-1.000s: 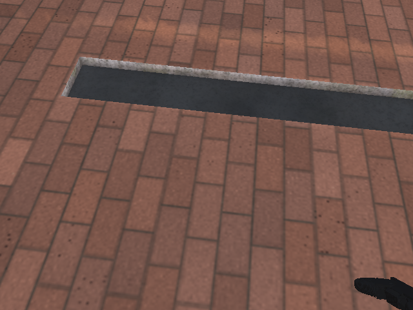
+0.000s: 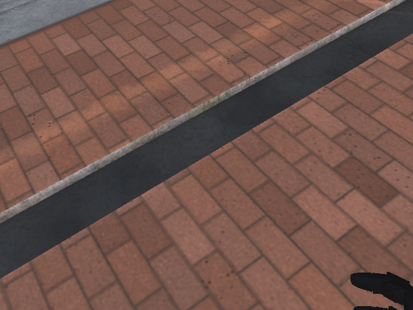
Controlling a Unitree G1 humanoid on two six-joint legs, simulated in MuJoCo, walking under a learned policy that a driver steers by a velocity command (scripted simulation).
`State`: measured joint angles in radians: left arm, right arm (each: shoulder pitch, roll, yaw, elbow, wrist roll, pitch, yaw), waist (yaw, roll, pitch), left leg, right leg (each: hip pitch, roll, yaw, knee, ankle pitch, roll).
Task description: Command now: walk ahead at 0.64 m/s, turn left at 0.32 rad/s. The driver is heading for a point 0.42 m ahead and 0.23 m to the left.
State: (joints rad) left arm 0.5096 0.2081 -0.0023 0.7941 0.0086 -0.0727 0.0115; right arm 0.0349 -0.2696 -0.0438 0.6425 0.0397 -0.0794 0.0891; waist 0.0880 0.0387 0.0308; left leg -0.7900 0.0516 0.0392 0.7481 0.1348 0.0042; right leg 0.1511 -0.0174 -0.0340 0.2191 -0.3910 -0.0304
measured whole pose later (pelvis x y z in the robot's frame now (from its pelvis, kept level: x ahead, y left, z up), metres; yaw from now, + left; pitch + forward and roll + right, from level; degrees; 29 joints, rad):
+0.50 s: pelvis +0.21 +0.00 -0.01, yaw +25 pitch +2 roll -2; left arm 0.12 0.29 0.03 0.60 0.02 0.00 0.05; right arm 0.17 -0.33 -0.05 0.64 0.03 0.05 -0.04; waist -0.03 0.00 0.06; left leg -0.44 -0.20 -0.25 0.46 -0.02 0.08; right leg -0.68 0.04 0.20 1.05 -0.24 0.12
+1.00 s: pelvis +0.30 +0.05 +0.00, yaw +54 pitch +0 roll +0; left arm 0.45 0.28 0.02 0.70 0.04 -0.07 0.03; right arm 0.19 -0.30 -0.06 0.59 0.04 0.02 0.05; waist 0.09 0.03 -0.02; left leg -0.82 0.10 -0.06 1.19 -0.06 -0.06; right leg 0.05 -0.09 -0.23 0.36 -0.40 0.05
